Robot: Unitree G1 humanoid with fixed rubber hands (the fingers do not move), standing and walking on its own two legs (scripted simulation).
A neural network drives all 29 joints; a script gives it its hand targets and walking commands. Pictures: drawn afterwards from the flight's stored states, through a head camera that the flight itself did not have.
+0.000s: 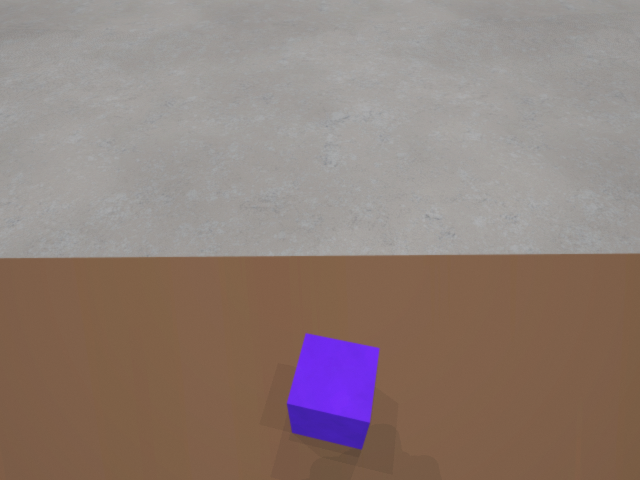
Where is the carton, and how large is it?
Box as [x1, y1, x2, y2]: [287, 333, 378, 449]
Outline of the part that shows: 306,333 287,401 292,432 361,449 370,418 378,348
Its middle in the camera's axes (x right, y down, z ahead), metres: +0.05 +0.43 +1.12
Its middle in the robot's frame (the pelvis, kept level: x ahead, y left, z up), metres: +0.47 -0.03 -0.65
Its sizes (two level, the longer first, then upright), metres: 0.210 0.200 0.250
